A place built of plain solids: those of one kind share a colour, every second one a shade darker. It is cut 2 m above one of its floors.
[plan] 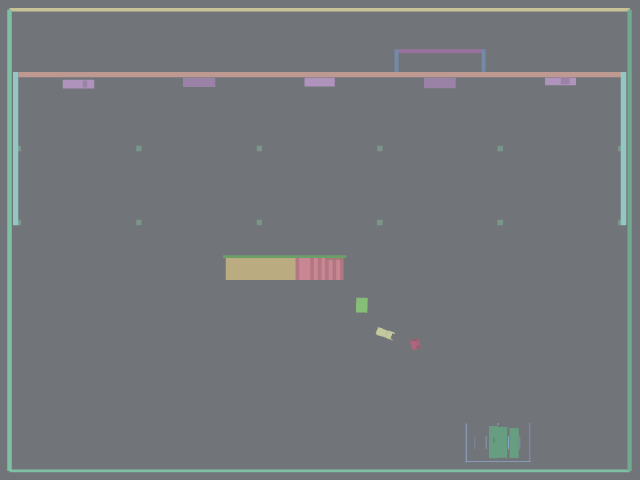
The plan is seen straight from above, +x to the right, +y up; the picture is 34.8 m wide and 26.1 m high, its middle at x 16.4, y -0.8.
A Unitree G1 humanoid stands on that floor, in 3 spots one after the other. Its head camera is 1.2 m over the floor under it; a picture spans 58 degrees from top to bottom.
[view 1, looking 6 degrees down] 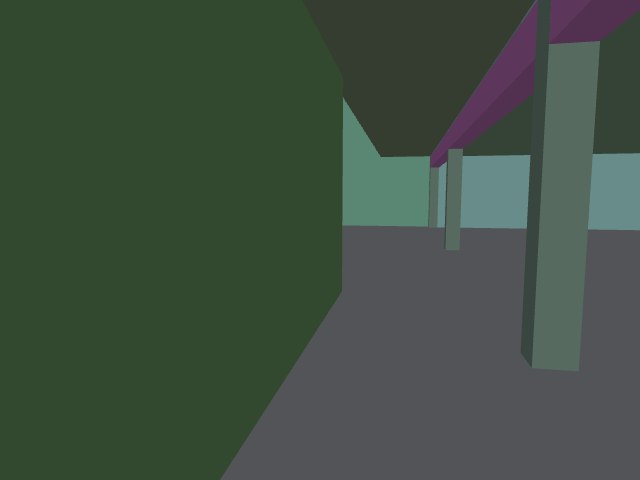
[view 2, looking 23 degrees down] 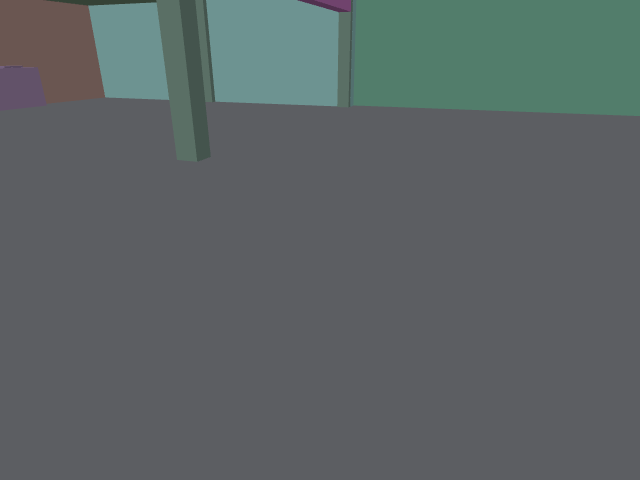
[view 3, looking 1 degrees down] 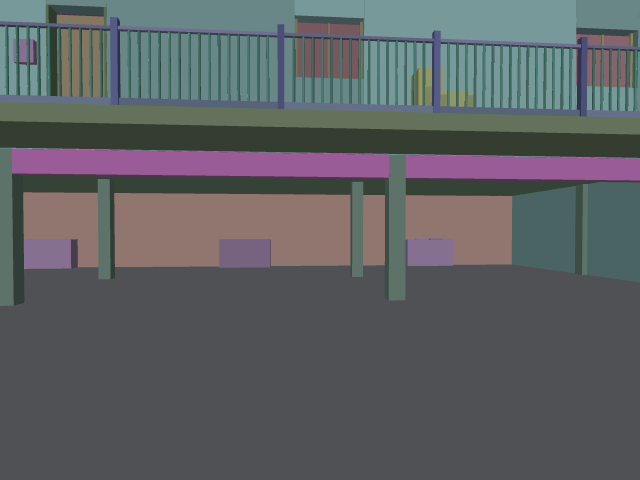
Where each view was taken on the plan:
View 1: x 16.38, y -0.89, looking -169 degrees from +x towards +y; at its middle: spine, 3.91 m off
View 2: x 21.60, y -3.24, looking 20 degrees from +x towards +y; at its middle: ground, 3.07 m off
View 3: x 24.18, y -7.48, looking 85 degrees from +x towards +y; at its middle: back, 15.59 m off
